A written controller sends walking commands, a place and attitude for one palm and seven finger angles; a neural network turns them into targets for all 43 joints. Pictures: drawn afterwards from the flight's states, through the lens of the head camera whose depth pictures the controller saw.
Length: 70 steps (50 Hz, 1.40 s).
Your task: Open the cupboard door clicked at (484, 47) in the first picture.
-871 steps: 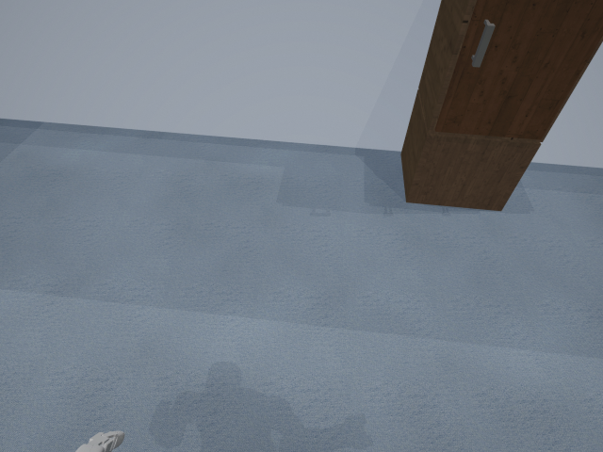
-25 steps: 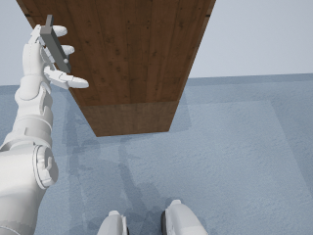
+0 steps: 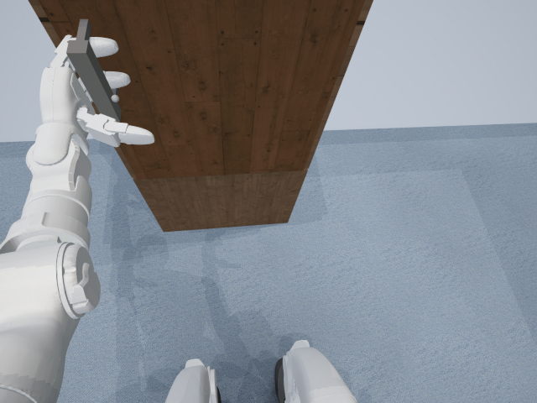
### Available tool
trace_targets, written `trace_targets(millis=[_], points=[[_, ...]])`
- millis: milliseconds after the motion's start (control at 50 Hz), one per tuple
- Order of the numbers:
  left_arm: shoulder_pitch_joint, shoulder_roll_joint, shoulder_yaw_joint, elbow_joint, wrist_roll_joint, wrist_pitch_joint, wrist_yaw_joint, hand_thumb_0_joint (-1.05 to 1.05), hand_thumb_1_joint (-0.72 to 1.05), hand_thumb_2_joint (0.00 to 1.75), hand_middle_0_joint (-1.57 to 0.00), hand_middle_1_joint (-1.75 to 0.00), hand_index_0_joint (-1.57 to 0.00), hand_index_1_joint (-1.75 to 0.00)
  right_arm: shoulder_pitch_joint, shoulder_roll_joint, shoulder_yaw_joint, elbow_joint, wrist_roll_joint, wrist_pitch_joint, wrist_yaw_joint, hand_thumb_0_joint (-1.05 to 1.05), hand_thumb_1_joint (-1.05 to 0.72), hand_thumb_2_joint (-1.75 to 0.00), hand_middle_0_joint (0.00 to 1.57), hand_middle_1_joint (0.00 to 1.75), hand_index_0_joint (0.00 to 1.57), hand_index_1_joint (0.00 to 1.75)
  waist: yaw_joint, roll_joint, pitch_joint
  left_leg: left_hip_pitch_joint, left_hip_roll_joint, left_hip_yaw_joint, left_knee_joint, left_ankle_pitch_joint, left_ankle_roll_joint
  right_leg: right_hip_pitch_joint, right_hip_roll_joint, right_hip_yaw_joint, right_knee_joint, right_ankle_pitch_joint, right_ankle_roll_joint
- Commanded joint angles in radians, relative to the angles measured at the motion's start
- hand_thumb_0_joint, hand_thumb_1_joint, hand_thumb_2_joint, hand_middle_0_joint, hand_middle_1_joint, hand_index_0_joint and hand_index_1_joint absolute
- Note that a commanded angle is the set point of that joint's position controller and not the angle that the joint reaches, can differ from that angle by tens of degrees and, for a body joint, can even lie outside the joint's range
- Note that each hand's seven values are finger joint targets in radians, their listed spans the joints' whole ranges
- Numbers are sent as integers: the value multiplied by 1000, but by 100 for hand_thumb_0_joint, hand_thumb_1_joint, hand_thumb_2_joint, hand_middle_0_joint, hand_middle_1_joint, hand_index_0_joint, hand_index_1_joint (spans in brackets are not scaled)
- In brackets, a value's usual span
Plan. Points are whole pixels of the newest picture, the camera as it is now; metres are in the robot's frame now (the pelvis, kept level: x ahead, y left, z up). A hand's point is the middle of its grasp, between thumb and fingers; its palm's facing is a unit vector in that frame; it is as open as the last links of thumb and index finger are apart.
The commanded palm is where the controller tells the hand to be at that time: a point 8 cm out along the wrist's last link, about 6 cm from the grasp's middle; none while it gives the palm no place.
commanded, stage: close the thumb around the handle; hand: left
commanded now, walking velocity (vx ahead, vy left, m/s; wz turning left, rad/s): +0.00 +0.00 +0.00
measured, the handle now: (99, 74) +0.58 +0.19 +0.08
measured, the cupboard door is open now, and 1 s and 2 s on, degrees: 0 4 42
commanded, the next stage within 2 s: pull the door open along its arc in 0.62 s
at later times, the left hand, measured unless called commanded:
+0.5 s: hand (115, 98) +0.53 +0.17 +0.08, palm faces +0.00 -1.00 -0.01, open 6.2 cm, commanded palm +0.51 +0.20 +0.08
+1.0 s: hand (116, 112) +0.51 +0.16 +0.08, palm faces +0.00 -1.00 -0.01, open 5.6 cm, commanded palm +0.46 +0.21 +0.08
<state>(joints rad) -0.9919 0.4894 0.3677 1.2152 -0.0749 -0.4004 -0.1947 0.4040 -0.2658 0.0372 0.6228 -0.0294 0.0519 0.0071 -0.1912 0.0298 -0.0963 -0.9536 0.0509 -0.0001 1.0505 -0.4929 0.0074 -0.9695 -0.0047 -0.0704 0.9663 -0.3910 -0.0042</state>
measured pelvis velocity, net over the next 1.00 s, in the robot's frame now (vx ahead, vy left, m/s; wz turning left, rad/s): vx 0.01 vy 0.00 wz -0.03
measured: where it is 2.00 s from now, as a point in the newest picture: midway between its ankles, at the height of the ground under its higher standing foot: outside the picture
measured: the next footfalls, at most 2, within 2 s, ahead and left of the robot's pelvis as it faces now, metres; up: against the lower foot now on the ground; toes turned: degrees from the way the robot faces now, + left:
none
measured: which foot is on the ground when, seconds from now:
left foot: down 0.00-1.00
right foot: down 0.00-1.00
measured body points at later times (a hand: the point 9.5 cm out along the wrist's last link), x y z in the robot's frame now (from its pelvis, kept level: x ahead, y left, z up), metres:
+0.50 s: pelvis +0.01 +0.00 +0.00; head +0.14 +0.02 +0.43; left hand +0.53 +0.22 +0.08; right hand +0.00 -0.26 -0.11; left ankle -0.01 +0.11 -0.67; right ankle +0.03 -0.12 -0.67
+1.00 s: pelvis +0.01 +0.00 +0.01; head +0.13 +0.00 +0.45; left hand +0.50 +0.22 +0.08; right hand +0.01 -0.26 -0.10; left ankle -0.01 +0.11 -0.67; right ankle +0.03 -0.12 -0.67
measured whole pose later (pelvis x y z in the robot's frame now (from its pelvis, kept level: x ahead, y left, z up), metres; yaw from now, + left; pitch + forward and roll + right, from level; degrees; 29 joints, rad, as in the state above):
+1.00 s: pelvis +0.01 +0.00 +0.01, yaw -2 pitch +21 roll -2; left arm -0.77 0.41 0.39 1.03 -0.12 -0.39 -0.20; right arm 0.42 -0.26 0.02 0.59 -0.01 0.08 0.02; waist -0.17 0.04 -0.12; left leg -0.86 0.06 0.03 0.99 -0.50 0.01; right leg -0.89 0.01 -0.04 0.92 -0.39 0.00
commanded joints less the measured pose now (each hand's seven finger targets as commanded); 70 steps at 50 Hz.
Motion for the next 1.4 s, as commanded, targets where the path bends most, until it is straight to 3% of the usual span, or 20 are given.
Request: trace_targets(millis=[0,40,100,220,280,400,620,700,720,800,860,1040,1060,1140,1160,1180,1200,1260,1320,1380], points=[[-452,213,23,-206,-2,-63,-2,0,-22,42,-32,-123,-32,-123,197,-179,-65,-37,-1,-14,-8,0,-90,-90,20,30,20,30,-26,102,-501,311,-36,-41,-105,401,18,263,46,34,-86,316,-11],[-447,212,17,-209,2,-58,-5,0,-11,47,-33,-124,-33,-124,197,-178,-66,-41,1,-11,-8,0,-90,-90,20,30,20,30,-24,93,-492,297,-37,-39,-109,398,18,278,45,35,-87,324,-11],[-475,179,-7,-270,-1,-72,-3,0,6,54,-34,-126,-34,-126,198,-174,-68,-41,-2,-11,-5,0,-90,-90,20,30,20,30,-20,165,-535,385,-30,-52,-106,468,7,236,47,25,-76,335,-16],[-430,154,-9,-239,-9,-68,6,0,40,68,-36,-130,-36,-130,197,-174,-72,-37,-1,-5,-1,0,-90,-90,20,30,20,30,-26,90,-495,348,-30,-47,-110,448,11,253,51,23,-87,338,-10],[-438,197,20,-240,-3,-71,11,0,56,76,-38,-131,-38,-131,197,-178,-72,-36,-1,-5,-4,0,-90,-90,20,30,20,30,-18,112,-485,337,-34,-41,-113,430,13,260,50,30,-90,330,-12],[-443,183,6,-249,-4,-74,0,0,90,90,-40,-135,-40,-135,196,-174,-69,-37,-1,-4,-6,0,-90,-90,20,30,20,30,-20,128,-509,359,-32,-46,-108,462,10,255,47,27,-81,348,-13],[-416,174,4,-262,-10,-72,2,0,90,90,-40,-135,-40,-135,193,-174,-74,-40,0,0,-3,0,-90,-90,20,30,20,30,-18,102,-509,351,-31,-42,-109,471,11,278,49,28,-84,370,-11],[-413,170,1,-299,-13,-84,2,0,90,90,-40,-135,-40,-135,193,-172,-76,-40,0,-2,-2,0,-90,-90,20,30,20,30,-10,134,-543,391,-31,-43,-108,508,7,284,51,28,-82,391,-13],[-431,245,48,-267,-4,-83,5,0,90,90,-40,-135,-40,-135,192,-180,-73,-31,1,1,-7,0,-90,-90,20,30,20,30,-11,116,-510,356,-29,-43,-105,487,9,285,49,32,-84,383,-13],[-325,208,39,-304,-14,-89,-9,0,90,90,-40,-135,-40,-135,180,-169,-73,-59,4,2,-3,0,-90,-90,20,30,20,30,25,139,-543,365,-36,-28,-121,509,8,345,49,36,-85,422,-16],[-235,200,48,-347,-32,-92,-17,0,90,90,-40,-135,-40,-135,178,-169,-78,-77,7,5,0,0,-90,-90,20,30,20,30,41,103,-571,385,-35,-27,-128,556,10,386,53,33,-87,465,-18],[120,56,-20,-577,-91,-68,-17,0,90,90,-40,-135,-40,-135,95,-146,-92,-142,35,5,12,0,-90,-90,20,30,20,30,101,21,-482,330,-43,22,-202,500,18,528,44,40,-132,517,-15],[159,43,-28,-626,-93,-72,-11,0,90,90,-40,-135,-40,-135,88,-143,-94,-151,36,2,12,0,-90,-90,20,30,20,30,115,57,-492,357,-42,22,-205,535,18,530,42,39,-129,523,-20],[301,-45,-76,-735,-108,-62,17,0,90,90,-40,-135,-40,-135,47,-128,-98,-164,41,-13,18,0,-90,-90,20,30,20,30,132,41,-443,370,-43,33,-224,524,13,538,38,35,-141,517,-16],[315,-72,51,-812,-171,-58,164,0,90,90,-40,-135,-40,-135,11,-99,-99,-176,38,-27,19,0,-90,-90,20,30,20,30,204,44,-432,347,-46,30,-231,537,-1,545,44,17,-149,500,-20],[402,-204,-59,-790,-142,-44,237,0,90,90,-40,-135,-40,-135,-2,-88,-93,-170,31,-41,28,0,-90,-90,20,30,20,30,176,23,-393,354,-45,34,-237,511,-8,514,42,5,-149,468,-14],[412,-241,-84,-802,-130,-39,289,0,90,90,-40,-135,-40,-135,-10,-93,-94,-164,29,-49,34,0,-90,-90,20,30,20,30,162,-16,-347,344,-40,27,-240,487,-13,483,38,-6,-153,436,-12],[449,-275,-126,-917,-38,-49,443,0,90,90,-40,-135,-40,-135,-31,-88,-100,-168,2,-60,43,0,-90,-90,20,30,20,30,172,-32,-371,350,-46,28,-232,464,-10,498,31,0,-135,421,-15],[487,-388,-249,-956,65,-33,556,0,90,90,-40,-135,-40,-135,-64,-72,-100,-166,-17,-66,54,0,-90,-90,20,30,20,30,162,-13,-357,360,-44,29,-229,433,-11,468,20,1,-131,386,-17],[523,-487,-328,-1012,113,-14,659,0,90,90,-40,-135,-40,-135,-108,-60,-102,-176,-28,-70,50,0,-90,-90,20,30,20,30,162,-64,-364,366,-47,23,-235,385,-8,487,17,1,-147,345,-19]])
